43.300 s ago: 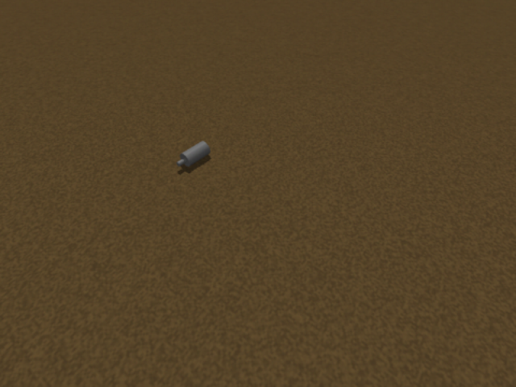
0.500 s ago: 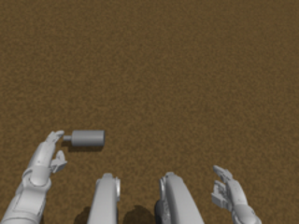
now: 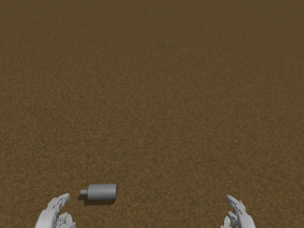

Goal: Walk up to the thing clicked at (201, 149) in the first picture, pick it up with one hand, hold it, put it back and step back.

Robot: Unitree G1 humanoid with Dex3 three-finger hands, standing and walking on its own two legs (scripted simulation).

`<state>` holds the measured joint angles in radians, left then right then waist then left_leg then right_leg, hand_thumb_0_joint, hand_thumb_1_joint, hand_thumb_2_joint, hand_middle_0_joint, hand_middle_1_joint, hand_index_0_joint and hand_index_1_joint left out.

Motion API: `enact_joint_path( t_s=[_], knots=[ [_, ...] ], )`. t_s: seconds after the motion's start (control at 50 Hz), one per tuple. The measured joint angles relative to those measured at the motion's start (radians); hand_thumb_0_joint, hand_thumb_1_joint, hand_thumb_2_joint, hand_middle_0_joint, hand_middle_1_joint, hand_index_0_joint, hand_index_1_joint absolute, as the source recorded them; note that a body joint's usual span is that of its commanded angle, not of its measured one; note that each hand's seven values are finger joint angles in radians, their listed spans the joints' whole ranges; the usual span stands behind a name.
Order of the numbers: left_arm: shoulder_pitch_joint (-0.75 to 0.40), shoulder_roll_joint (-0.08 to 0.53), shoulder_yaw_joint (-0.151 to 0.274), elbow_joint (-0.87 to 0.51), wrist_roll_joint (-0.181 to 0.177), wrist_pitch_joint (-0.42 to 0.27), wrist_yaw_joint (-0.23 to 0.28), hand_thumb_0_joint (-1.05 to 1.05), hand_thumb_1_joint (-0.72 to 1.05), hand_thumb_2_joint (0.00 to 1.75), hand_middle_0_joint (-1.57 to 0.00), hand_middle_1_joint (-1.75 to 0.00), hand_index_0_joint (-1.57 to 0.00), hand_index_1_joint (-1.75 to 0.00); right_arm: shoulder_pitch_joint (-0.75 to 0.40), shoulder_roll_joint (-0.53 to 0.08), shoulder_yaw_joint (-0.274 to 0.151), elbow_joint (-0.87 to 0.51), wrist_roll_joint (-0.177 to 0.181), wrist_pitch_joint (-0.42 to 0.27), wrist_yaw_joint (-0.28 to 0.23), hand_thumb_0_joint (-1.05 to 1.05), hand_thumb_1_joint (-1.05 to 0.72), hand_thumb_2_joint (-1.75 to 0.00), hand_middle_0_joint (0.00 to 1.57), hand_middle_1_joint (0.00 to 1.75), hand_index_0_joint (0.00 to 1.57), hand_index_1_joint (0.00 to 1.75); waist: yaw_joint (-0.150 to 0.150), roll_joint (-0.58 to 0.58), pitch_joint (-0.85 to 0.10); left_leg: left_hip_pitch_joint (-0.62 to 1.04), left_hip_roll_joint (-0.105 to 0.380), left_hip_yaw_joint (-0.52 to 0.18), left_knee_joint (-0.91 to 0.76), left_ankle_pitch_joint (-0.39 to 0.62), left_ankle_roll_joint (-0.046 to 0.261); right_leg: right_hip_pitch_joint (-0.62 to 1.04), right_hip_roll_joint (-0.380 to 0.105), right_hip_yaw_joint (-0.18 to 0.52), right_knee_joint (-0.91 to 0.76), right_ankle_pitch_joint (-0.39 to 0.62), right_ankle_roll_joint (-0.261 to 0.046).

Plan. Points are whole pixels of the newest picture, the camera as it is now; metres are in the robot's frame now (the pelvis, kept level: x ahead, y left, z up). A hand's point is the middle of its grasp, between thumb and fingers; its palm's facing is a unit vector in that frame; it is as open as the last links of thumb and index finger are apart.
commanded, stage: home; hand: left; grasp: from above
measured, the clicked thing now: (98, 191) +0.47 +0.25 -0.66
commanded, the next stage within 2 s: none
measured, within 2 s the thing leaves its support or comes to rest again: neither
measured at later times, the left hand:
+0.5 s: hand out of the picture +0.17 +0.18 -0.04, palm faces +0.06 -0.98 -0.20, open 7.4 cm
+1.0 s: hand out of the picture +0.17 +0.18 -0.04, palm faces +0.05 -0.98 -0.21, open 7.4 cm
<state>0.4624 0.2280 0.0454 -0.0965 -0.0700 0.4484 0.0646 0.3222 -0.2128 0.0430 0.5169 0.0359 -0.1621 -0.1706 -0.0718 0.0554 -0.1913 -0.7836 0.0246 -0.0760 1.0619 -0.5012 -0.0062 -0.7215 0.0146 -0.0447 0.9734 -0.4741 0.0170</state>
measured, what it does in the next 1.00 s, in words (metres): stands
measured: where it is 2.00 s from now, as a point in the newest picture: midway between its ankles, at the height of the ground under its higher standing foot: outside the picture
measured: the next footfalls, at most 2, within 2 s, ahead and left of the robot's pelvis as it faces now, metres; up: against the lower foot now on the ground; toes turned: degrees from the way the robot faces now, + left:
none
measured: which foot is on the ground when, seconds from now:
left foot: down 0.00-1.00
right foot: down 0.00-1.00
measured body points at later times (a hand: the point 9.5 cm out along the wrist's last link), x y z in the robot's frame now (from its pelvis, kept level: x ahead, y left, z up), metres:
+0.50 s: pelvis +0.01 -0.01 +0.01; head +0.03 +0.00 +0.46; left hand +0.16 +0.23 -0.02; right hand +0.18 -0.24 -0.05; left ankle +0.01 +0.12 -0.67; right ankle +0.00 -0.14 -0.67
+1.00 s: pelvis +0.01 +0.00 +0.01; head +0.02 +0.00 +0.46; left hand +0.16 +0.23 -0.02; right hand +0.17 -0.25 -0.05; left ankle +0.01 +0.12 -0.67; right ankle +0.00 -0.14 -0.67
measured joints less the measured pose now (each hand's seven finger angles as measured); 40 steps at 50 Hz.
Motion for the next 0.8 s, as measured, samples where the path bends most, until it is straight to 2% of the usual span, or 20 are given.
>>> enact_joint_path(
  t_s=[0.12,0.32,0.8],
  knots=[
    [0.06,-0.004,-0.011,-0.047,0.008,0.007,-0.023,0.02,0.9,0.89,-0.2,-0.3,-0.2,-0.3,-0.009,-0.004,-0.01,-0.014,-0.01,-0.026,-0.008,0.01,-0.91,-0.89,0.2,0.3,0.2,0.3,0.014,0.007,-0.004,0.069,-0.004,0.001,-0.046,0.01,0.001,0.07,-0.005,0.0,-0.044,0.007,0.001],
    [0.036,-0.005,-0.011,-0.025,0.022,0.008,-0.045,0.02,0.9,0.89,-0.2,-0.3,-0.2,-0.3,-0.048,-0.007,-0.005,-0.016,-0.023,-0.07,-0.005,0.01,-0.9,-0.89,0.2,0.3,0.2,0.3,0.034,-0.012,0.027,0.086,-0.009,-0.006,-0.053,0.015,-0.004,0.085,-0.009,-0.007,-0.041,0.004,-0.003],
    [0.031,-0.002,-0.016,-0.023,0.02,-0.002,-0.042,0.02,0.9,0.89,-0.2,-0.3,-0.2,-0.3,-0.02,-0.008,-0.011,0.022,-0.025,-0.063,-0.002,0.01,-0.9,-0.89,0.2,0.3,0.2,0.3,0.027,-0.008,0.023,0.098,-0.004,0.002,-0.048,-0.003,-0.004,0.093,-0.005,0.001,-0.035,-0.011,-0.003]
  ],
)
